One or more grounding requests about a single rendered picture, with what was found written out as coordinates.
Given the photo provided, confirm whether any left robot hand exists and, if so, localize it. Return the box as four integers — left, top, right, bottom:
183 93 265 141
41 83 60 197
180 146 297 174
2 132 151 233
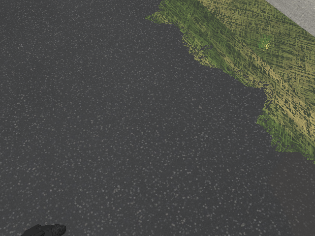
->
21 224 66 236

